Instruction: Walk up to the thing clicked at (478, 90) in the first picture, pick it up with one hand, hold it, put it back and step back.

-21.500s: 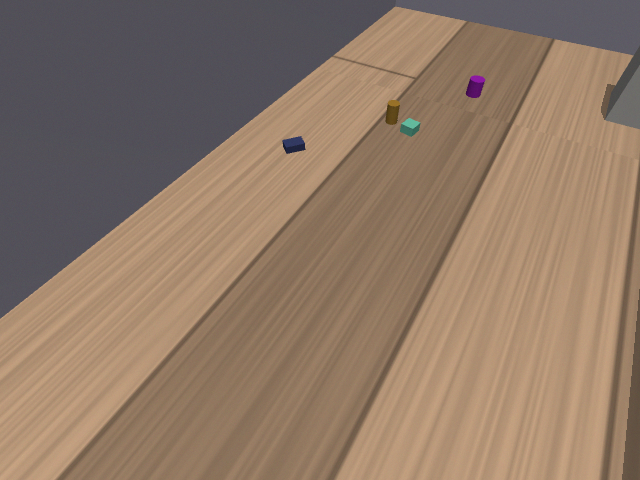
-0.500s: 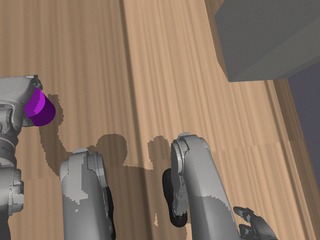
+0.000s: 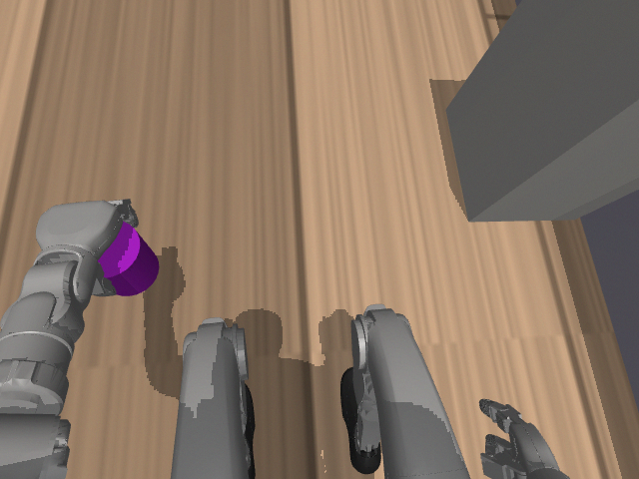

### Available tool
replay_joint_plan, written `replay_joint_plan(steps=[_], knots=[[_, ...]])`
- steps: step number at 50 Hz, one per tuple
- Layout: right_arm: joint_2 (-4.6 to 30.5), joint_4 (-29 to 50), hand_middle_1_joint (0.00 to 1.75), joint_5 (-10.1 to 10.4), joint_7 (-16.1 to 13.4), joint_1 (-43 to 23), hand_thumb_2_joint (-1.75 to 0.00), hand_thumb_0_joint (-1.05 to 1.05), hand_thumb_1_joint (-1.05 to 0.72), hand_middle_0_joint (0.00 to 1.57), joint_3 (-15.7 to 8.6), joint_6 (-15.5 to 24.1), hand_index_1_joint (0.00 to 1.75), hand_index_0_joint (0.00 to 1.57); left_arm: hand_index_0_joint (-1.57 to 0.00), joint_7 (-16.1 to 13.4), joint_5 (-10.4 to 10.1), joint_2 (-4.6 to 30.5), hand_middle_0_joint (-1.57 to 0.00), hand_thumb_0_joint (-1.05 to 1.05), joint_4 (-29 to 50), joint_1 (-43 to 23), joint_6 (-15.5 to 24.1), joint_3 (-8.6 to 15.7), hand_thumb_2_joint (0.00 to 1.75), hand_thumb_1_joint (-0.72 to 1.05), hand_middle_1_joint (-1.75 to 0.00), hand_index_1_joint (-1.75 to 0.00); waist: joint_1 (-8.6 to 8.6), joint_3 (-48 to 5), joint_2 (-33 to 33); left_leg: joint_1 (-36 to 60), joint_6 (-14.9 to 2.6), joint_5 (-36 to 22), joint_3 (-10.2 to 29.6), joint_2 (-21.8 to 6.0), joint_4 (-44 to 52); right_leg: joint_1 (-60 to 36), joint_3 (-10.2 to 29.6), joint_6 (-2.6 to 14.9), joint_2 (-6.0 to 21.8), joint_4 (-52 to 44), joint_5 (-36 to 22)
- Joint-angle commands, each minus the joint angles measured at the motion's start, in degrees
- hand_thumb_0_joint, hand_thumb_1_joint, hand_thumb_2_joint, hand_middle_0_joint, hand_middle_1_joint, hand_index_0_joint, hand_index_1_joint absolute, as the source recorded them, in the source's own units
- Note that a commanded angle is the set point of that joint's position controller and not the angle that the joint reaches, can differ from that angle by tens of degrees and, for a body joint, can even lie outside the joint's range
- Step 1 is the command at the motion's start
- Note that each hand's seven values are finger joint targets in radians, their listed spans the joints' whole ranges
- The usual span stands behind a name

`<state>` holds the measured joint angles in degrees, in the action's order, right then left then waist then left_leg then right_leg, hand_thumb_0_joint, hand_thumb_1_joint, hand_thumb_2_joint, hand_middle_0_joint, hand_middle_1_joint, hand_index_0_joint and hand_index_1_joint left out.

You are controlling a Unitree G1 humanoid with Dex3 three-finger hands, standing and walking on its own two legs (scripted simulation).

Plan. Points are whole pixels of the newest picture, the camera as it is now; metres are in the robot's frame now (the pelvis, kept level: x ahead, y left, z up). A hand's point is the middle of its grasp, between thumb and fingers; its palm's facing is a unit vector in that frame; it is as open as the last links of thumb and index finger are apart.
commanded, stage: lift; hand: left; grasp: from above
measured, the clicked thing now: (120, 248) +0.42 +0.27 -0.17
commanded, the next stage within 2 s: hold in 1.00 s
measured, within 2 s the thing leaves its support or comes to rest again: neither
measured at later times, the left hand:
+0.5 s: hand (19, 244) +0.35 +0.26 +0.08, palm faces -0.49 -0.10 -0.87, open 11.0 cm
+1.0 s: hand out of the picture +0.36 +0.23 +0.17, palm faces -0.47 -0.10 -0.87, open 11.1 cm
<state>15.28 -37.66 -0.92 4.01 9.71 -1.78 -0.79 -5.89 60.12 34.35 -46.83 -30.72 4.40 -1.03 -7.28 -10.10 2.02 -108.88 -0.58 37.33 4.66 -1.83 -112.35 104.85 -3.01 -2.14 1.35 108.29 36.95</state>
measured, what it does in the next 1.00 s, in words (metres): rises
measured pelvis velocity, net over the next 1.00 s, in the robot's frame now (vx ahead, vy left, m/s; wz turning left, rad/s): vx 0.07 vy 0.00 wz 0.05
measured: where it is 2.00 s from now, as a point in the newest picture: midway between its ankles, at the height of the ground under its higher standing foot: (301, 446)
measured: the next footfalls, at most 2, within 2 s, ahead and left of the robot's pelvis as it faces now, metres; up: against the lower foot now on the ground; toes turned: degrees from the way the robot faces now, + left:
none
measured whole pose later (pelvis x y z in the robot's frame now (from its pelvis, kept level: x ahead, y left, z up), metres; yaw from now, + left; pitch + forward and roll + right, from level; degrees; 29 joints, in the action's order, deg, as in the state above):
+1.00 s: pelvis +0.07 +0.00 +0.26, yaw +3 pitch +10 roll -1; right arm 14.1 -42.5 1.4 -1.6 15.4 -2.1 -1.1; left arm -9.1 57.3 21.1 -49.8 -18.2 -1.7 -10.7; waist -3.7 -4.3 1.7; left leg -36.6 0.2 22.0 -1.0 -2.3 -48.1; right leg 35.3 -0.4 -1.5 1.0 45.9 21.0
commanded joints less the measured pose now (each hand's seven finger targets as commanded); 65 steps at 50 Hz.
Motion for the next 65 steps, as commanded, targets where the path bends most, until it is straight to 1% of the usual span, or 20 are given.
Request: replay_joint_plan(steps=[1, 3, 6, 7, 11, 12, 15, 16, 18, 21, 23, 26, 40, 47, 52, 54, 55, 58, 60, 65], knots=[[11.42, 2.99, 0.30, 0.70, -2.10, 7.92, -0.90, 0.00, -0.91, 0.20, -4.24, 0.77, 0.30, 0.20, -1.01, -3.13, -1.71, 15.29, -1.02, 0.00, 17.59, -18.90, -1.58, 5.36, 1.05, 0.63, -0.88, -0.88, 0.51, -37.32, 14.14, 41.08, -0.19, -11.25, 0.25, 0.94, 22.53, -20.05, -1.44, 3.35, -1.95, -17.10, -11.28], [11.18, 2.83, 0.30, 0.92, -2.51, 7.62, -0.90, 0.00, -0.91, 0.20, -4.24, 0.69, 0.30, 0.20, -1.02, -2.68, -2.11, 12.83, -1.02, 0.00, 17.23, -15.79, -2.35, 3.97, 1.03, 0.64, -0.87, -0.87, 0.68, -36.51, 12.66, 44.93, -0.07, -12.93, 0.76, 0.60, 25.10, -21.82, -1.54, 3.21, -2.03, -19.49, -11.86], [10.48, 2.87, 0.30, 1.33, -3.34, 6.61, -0.90, 0.00, -0.91, 0.20, -3.95, 0.56, 0.30, 0.20, -1.00, -2.61, -2.72, 12.40, -1.00, 0.00, 19.56, -13.71, -3.20, 3.87, 1.03, 0.63, -0.90, -0.90, 1.13, -35.10, 11.00, 46.62, -0.31, -12.34, -0.73, 0.88, 28.59, -28.23, -0.83, 3.16, -2.15, -24.55, -11.98], [10.01, 2.74, 0.30, 1.40, -3.55, 6.40, -0.90, 0.00, -0.91, 0.20, -3.73, 0.57, 0.30, 0.20, -1.01, -2.48, -2.96, 10.09, -1.01, 0.00, 18.15, -11.11, -3.58, 2.52, 1.04, 0.63, -0.90, -0.90, 0.91, -32.50, 9.82, 46.73, -0.41, -11.95, -0.98, 0.97, 29.71, -29.21, -0.70, 3.06, -2.19, -26.16, -11.70], [9.45, 2.80, 0.30, 2.02, -4.81, 5.41, -0.90, 0.00, -0.91, 0.20, -3.44, 0.49, 0.30, 0.20, -0.99, -2.74, -2.72, 11.06, -0.99, 0.00, 20.62, -10.02, -4.25, 2.74, 1.02, 0.61, -0.89, -0.89, 1.89, -31.76, 8.71, 52.50, -0.25, -12.69, -1.47, 0.92, 35.24, -37.02, 0.04, 3.11, -2.57, -31.67, -12.61], [9.23, 2.38, 0.30, 1.94, -5.03, 5.71, -0.90, 0.00, -0.91, 0.20, -3.30, 0.49, 0.30, 0.20, -0.99, -2.69, -2.72, 8.29, -1.00, 0.00, 18.97, -8.52, -4.50, 1.16, 1.03, 0.60, -0.88, -0.88, 1.19, -28.90, 7.16, 53.24, -0.38, -13.11, -1.60, 0.82, 36.29, -37.57, 0.23, 3.01, -2.56, -33.54, -12.84], [8.83, 1.36, 0.30, 2.33, -5.97, 5.49, -0.90, 0.00, -0.91, 0.20, -2.89, 0.83, 0.30, 0.20, -0.97, -3.54, -3.18, 8.16, -0.97, 0.00, 17.51, -9.62, -4.75, 1.33, 1.02, 0.59, -0.88, -0.88, 1.09, -24.46, 6.33, 55.36, -0.08, -10.69, -1.20, 0.61, 41.53, -41.60, 0.55, 2.99, -2.75, -37.89, -11.35], [8.72, 1.10, 0.30, 2.25, -6.17, 5.74, -0.90, 0.00, -0.91, 0.20, -2.83, 0.97, 0.30, 0.20, -0.97, -3.66, -2.71, 6.62, -0.97, 0.00, 17.37, -10.14, -4.75, -0.10, 1.03, 0.58, -0.88, -0.88, 1.29, -23.86, 7.01, 57.38, 0.12, -11.25, -1.26, 0.62, 43.13, -42.40, 0.66, 3.08, -2.79, -39.04, -11.84], [8.68, 0.89, 0.30, 2.45, -6.68, 5.59, -0.90, 0.00, -0.91, 0.20, -2.78, 1.37, 0.30, 0.20, -0.97, -4.30, -2.46, 7.11, -0.98, 0.00, 16.20, -10.19, -4.88, -0.12, 1.04, 0.59, -0.87, -0.87, 1.64, -23.51, 6.08, 60.18, 0.08, -11.63, -1.54, 0.66, 45.66, -45.85, 0.92, 3.14, -2.98, -42.30, -12.12], [8.07, 0.07, 0.30, 2.39, -7.01, 5.85, -0.90, 0.00, -0.91, 0.20, -2.32, 1.89, 0.30, 0.20, -0.95, -4.57, -2.41, 4.25, -0.96, 0.00, 13.03, -9.86, -4.94, -2.29, 1.04, 0.56, -0.87, -0.88, 1.36, -19.74, 6.03, 62.92, 0.29, -12.98, -1.75, 0.88, 49.41, -49.05, 1.28, 3.16, -2.98, -46.22, -13.45], [8.11, -0.47, 0.30, 2.33, -7.22, 6.18, -0.90, 0.00, -0.91, 0.20, -2.45, 2.26, 0.30, 0.20, -0.94, -4.94, -2.39, 4.78, -0.95, 0.00, 11.43, -8.63, -4.96, -1.63, 1.02, 0.56, -0.87, -0.87, 2.13, -19.60, 5.69, 65.50, 0.41, -14.87, -1.88, 0.83, 51.82, -52.38, 1.31, 3.09, -3.10, -48.65, -15.03], [7.94, -0.16, 0.30, 2.26, -7.24, 6.35, -0.90, 0.00, -0.91, 0.20, -2.32, 2.53, 0.30, 0.20, -0.97, -5.53, -2.32, 2.02, -0.98, 0.00, 10.32, -9.23, -5.17, -3.62, 1.09, 0.58, -0.88, -0.90, 2.23, -17.76, 5.46, 69.47, 0.43, -15.95, -2.23, 0.92, 55.82, -55.53, 1.06, 3.10, -3.35, -52.20, -16.41], [7.81, 0.03, 0.30, 2.01, -6.59, 7.70, -0.90, 0.00, -0.91, 0.20, -2.85, 1.83, 0.30, 0.20, -0.89, -6.91, -2.32, 0.88, -0.91, 0.00, 8.22, -7.04, -5.89, -3.35, 1.06, 0.47, -0.84, -0.87, 3.65, -14.62, 3.18, 82.64, 0.93, -27.74, -3.75, 1.38, 66.68, -69.93, 1.61, 2.80, -2.84, -64.24, -25.88], [7.92, 0.45, 0.30, 2.34, -6.56, 7.13, -0.90, 0.00, -0.90, 0.20, -3.37, 1.28, 0.30, 0.20, -0.89, -6.82, -2.66, 0.28, -0.90, 0.00, 9.78, -7.78, -6.14, -3.95, 1.10, 0.49, -0.90, -0.91, 3.68, -13.05, 2.21, 87.33, 0.84, -29.64, -4.55, 1.86, 71.15, -75.44, 2.24, 2.48, -2.43, -69.55, -28.10], [7.91, 0.25, 0.30, 2.49, -6.54, 7.08, -0.90, 0.00, -0.90, 0.20, -3.50, 1.17, 0.30, 0.20, -0.89, -6.16, -2.63, -1.12, -0.89, 0.00, 9.00, -8.02, -5.94, -5.01, 1.09, 0.49, -0.91, -0.92, 3.12, -11.58, 0.85, 89.83, 0.84, -31.69, -4.82, 1.83, 73.23, -77.34, 2.40, 2.41, -2.47, -71.77, -30.10], [7.91, 0.59, 0.30, 2.45, -6.56, 6.36, -0.90, 0.00, -0.90, 0.20, -3.66, 1.12, 0.30, 0.20, -0.89, -6.11, -2.79, -0.35, -0.88, 0.00, 10.09, -7.68, -5.91, -4.46, 1.12, 0.49, -0.96, -0.96, 3.90, -11.80, 1.32, 90.61, 0.74, -32.11, -5.41, 2.16, 74.10, -79.31, 2.73, 2.28, -2.29, -73.00, -30.97], [7.61, 0.66, 0.30, 2.51, -6.48, 6.19, -0.90, 0.00, -0.90, 0.20, -3.50, 1.16, 0.30, 0.20, -0.89, -5.84, -2.86, -2.24, -0.89, 0.00, 10.21, -8.19, -5.95, -5.75, 1.13, 0.49, -0.96, -0.96, 3.44, -11.15, 0.86, 90.95, 0.80, -32.60, -5.22, 2.10, 74.43, -79.28, 2.69, 2.24, -2.33, -73.19, -31.32], [7.99, 0.55, 0.30, 2.72, -6.66, 5.64, -0.90, 0.00, -0.90, 0.20, -3.82, 1.04, 0.30, 0.20, -0.91, -5.52, -2.24, 0.39, -0.91, 0.00, 10.63, -8.27, -5.90, -4.52, 1.09, 0.52, -0.91, -0.91, 4.11, -12.07, 0.68, 92.72, 0.74, -35.33, -5.72, 2.39, 75.17, -82.16, 2.93, 2.05, -2.29, -74.20, -34.19], [7.73, 0.60, 0.30, 2.70, -6.58, 5.61, -0.90, 0.00, -0.90, 0.20, -3.77, 0.95, 0.30, 0.20, -0.91, -5.04, -1.75, -0.97, -0.91, 0.00, 10.65, -8.04, -5.88, -5.61, 1.08, 0.53, -0.91, -0.91, 4.06, -11.20, 0.35, 92.63, 0.62, -36.27, -5.84, 2.47, 75.72, -83.05, 3.12, 1.97, -2.34, -74.54, -35.61], [8.23, 0.82, 0.30, 2.72, -6.38, 5.26, -0.89, 0.00, -0.90, 0.20, -4.21, 0.77, 0.30, 0.20, -0.91, -3.86, -2.13, -0.68, -0.90, 0.00, 11.02, -8.00, -6.00, -5.34, 1.07, 0.54, -0.93, -0.92, 4.37, -11.45, 1.46, 96.00, 0.94, -39.49, -5.82, 2.10, 77.17, -84.05, 2.55, 2.24, -2.63, -75.42, -36.91]])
